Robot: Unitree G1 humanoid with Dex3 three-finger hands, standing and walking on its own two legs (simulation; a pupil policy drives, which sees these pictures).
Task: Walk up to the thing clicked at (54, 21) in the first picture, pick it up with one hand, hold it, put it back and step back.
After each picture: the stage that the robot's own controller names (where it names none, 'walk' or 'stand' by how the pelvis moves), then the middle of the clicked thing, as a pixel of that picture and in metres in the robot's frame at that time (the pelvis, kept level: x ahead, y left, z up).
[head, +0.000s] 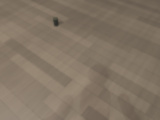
stand; (55, 21) +1.83 +0.31 -0.72
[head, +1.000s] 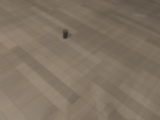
walk; (65, 33) +1.73 +0.08 -0.69
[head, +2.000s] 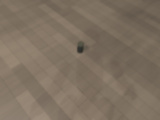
walk; (80, 47) +1.19 +0.01 -0.69
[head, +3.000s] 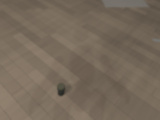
walk; (61, 89) +0.78 +0.11 -0.71
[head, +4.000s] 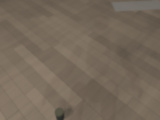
walk; (59, 114) +0.54 +0.16 -0.71
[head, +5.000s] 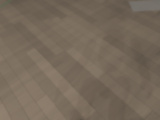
stand; out of the picture +0.43 +0.13 -0.70
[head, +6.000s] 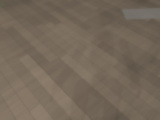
stand; out of the picture +0.38 +0.13 -0.72
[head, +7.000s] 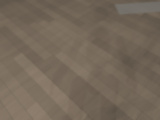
stand; out of the picture +0.39 +0.15 -0.73
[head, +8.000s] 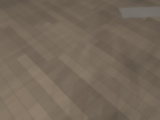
stand; out of the picture +0.39 +0.14 -0.73
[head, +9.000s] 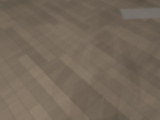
stand; out of the picture +0.39 +0.14 -0.73
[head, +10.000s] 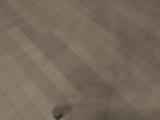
go down; (57, 113) +0.41 +0.13 -0.68
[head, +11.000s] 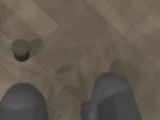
go down; (21, 51) +0.48 +0.18 -0.29
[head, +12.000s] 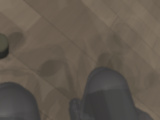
close in; out of the picture +0.47 +0.20 -0.26
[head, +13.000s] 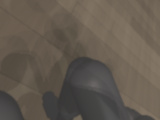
close; out of the picture +0.47 +0.23 -0.23
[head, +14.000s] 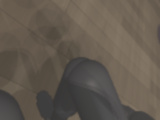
close; out of the picture +0.46 +0.23 -0.24
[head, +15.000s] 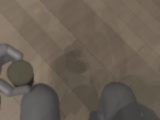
lift; (22, 76) +0.33 +0.20 -0.07
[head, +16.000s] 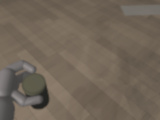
hold; (37, 92) +0.31 +0.15 +0.06
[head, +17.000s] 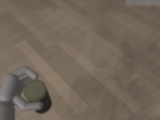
hold; (39, 97) +0.30 +0.15 +0.01
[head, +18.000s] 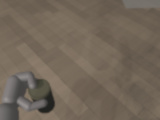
hold; (42, 97) +0.31 +0.14 +0.00
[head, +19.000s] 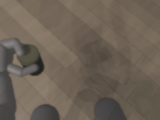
crouch; (31, 61) +0.42 +0.15 -0.07
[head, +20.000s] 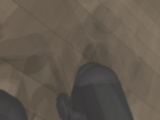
lower; out of the picture +0.47 +0.24 -0.20
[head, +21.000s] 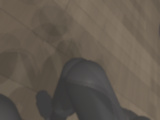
lower; out of the picture +0.45 +0.25 -0.24
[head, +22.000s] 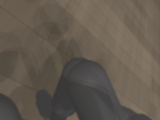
lower; out of the picture +0.46 +0.25 -0.25
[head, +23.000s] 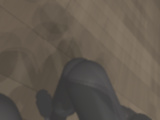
lower; out of the picture +0.46 +0.25 -0.25
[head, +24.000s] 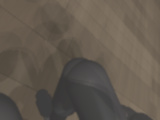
loosen; out of the picture +0.46 +0.25 -0.25
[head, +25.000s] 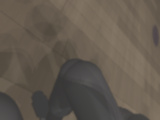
open; out of the picture +0.45 +0.23 -0.26
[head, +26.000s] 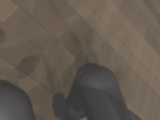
stand; out of the picture +0.46 +0.20 -0.26
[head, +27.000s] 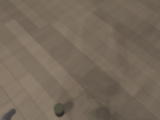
stand; (59, 110) +0.42 +0.11 -0.60
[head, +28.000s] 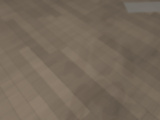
stand; out of the picture +0.40 +0.12 -0.66
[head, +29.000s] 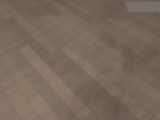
stand; out of the picture +0.40 +0.11 -0.67
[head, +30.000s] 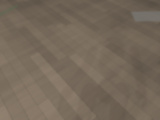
stand; out of the picture +0.42 +0.11 -0.72
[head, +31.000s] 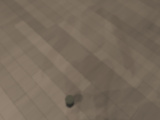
walk; (69, 101) +0.47 +0.06 -0.70
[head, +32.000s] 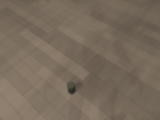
walk; (71, 87) +0.70 +0.14 -0.70
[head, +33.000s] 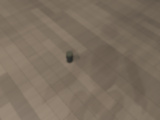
stand; (69, 57) +1.04 +0.09 -0.70
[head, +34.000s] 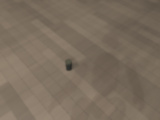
stand; (68, 65) +1.06 +0.12 -0.72
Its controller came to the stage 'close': yes
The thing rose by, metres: 0.72
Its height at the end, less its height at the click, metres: +0.00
